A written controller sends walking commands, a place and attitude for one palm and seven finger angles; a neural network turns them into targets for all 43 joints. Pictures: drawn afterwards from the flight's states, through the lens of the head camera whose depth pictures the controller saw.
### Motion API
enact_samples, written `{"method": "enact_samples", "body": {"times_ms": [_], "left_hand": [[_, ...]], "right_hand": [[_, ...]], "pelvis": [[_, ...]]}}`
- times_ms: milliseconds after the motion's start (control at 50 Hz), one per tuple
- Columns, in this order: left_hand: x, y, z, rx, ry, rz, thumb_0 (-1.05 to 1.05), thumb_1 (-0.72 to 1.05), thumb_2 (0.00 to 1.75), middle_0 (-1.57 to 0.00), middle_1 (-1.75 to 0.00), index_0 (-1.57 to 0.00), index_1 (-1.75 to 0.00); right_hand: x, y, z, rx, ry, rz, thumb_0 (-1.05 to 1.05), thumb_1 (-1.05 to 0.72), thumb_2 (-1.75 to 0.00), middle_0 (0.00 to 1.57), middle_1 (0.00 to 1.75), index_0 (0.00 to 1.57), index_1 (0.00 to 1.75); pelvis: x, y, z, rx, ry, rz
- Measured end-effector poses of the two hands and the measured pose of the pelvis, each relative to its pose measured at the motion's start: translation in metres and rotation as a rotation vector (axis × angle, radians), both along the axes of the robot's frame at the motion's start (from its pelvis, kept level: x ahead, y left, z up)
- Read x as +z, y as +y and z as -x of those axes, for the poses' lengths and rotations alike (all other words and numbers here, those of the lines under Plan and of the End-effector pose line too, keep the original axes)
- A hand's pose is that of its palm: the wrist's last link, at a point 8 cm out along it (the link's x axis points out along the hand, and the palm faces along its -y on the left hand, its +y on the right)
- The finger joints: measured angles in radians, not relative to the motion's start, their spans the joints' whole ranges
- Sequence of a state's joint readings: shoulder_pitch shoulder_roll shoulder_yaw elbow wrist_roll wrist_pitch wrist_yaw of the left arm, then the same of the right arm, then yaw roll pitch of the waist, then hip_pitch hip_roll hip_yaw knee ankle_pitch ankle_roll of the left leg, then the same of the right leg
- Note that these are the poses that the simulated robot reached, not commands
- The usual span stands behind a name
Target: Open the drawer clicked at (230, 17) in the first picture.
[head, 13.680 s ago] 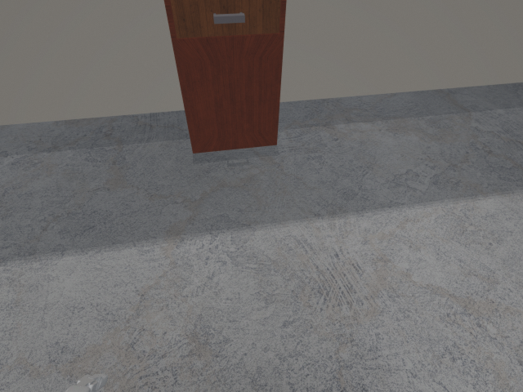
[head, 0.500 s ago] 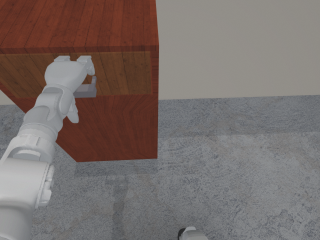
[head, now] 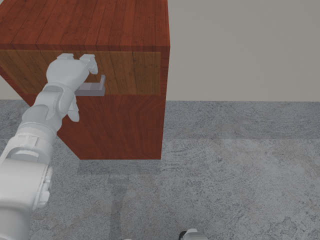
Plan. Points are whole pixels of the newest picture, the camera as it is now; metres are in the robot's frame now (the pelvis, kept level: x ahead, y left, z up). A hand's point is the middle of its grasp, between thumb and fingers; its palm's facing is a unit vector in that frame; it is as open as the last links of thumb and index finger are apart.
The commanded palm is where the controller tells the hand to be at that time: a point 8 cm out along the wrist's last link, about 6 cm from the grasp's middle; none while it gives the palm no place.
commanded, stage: move the hooked fingers above the handle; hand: left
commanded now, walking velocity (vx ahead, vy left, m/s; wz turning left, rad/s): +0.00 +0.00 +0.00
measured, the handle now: (82, 83) +0.55 +0.22 +0.01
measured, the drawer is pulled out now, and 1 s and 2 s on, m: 0.00 0.00 0.00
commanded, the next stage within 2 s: none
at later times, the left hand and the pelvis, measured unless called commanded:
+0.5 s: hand (82, 86) +0.50 +0.20 +0.06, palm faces -0.06 -0.02 -1.00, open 13.8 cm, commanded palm +0.49 +0.22 +0.12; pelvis +0.00 -0.01 +0.00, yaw -1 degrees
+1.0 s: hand (82, 81) +0.51 +0.20 +0.07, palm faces +0.01 -0.05 -1.00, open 13.8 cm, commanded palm +0.49 +0.23 +0.12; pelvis +0.01 +0.00 +0.00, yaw -1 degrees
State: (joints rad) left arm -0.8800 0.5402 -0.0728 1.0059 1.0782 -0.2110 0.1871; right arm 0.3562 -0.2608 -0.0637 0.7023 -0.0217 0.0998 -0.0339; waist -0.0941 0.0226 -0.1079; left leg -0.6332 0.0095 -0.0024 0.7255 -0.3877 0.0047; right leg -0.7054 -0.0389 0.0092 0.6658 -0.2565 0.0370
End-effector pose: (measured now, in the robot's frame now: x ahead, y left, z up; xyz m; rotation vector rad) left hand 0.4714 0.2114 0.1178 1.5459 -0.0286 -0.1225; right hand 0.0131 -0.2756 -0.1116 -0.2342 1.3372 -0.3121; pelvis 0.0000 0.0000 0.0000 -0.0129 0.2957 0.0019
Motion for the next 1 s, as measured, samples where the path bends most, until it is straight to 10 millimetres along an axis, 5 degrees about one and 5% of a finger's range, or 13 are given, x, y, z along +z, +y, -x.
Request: {"method": "enact_samples", "body": {"times_ms": [160, 320, 520, 740, 900, 1000], "left_hand": [[0.001, -0.005, -0.018, 0.075, -0.095, 0.0, 0.0, -0.49, 0.31, -0.36, -1.24, -0.36, -1.24], [-0.003, 0.002, -0.015, 0.186, 0.026, -0.059, 0.0, -0.49, 0.31, -0.34, -1.22, -0.35, -1.24], [0.001, -0.013, -0.007, 0.031, -0.015, -0.001, 0.0, -0.49, 0.31, -0.33, -1.2, -0.33, -1.21], [-0.005, 0.022, -0.012, 0.2, 0.017, -0.069, 0.0, -0.49, 0.31, -0.32, -1.2, -0.32, -1.2], [-0.002, -0.009, -0.011, 0.018, 0.019, 0.011, 0.0, -0.49, 0.31, -0.32, -1.2, -0.32, -1.2], [0.002, -0.01, -0.016, 0.026, -0.068, 0.028, 0.0, -0.49, 0.31, -0.34, -1.22, -0.32, -1.2]], "right_hand": [[-0.007, -0.002, -0.005, 0.011, -0.006, -0.024, 0.0, -0.91, -0.9, 0.2, 0.3, 0.2, 0.3], [-0.013, 0.005, 0.001, -0.034, -0.002, -0.074, 0.0, -0.91, -0.9, 0.2, 0.3, 0.2, 0.3], [-0.007, -0.006, 0.008, -0.026, 0.021, -0.03, 0.0, -0.91, -0.9, 0.2, 0.3, 0.2, 0.3], [-0.006, -0.015, 0.005, -0.025, 0.02, -0.013, 0.0, -0.91, -0.9, 0.2, 0.3, 0.2, 0.3], [0.0, -0.008, -0.001, -0.023, 0.008, 0.003, 0.0, -0.91, -0.9, 0.2, 0.3, 0.2, 0.3], [-0.005, -0.002, -0.004, -0.016, -0.004, -0.019, 0.0, -0.91, -0.9, 0.2, 0.3, 0.2, 0.3]], "pelvis": [[-0.005, 0.0, -0.001, -0.011, 0.033, -0.004], [0.0, -0.005, -0.002, -0.032, 0.015, -0.013], [0.0, -0.01, -0.003, -0.021, 0.004, -0.012], [-0.001, -0.009, -0.001, -0.023, 0.026, -0.01], [0.002, -0.005, -0.008, -0.012, 0.007, -0.003], [-0.002, -0.002, -0.007, -0.021, 0.016, -0.005]]}}
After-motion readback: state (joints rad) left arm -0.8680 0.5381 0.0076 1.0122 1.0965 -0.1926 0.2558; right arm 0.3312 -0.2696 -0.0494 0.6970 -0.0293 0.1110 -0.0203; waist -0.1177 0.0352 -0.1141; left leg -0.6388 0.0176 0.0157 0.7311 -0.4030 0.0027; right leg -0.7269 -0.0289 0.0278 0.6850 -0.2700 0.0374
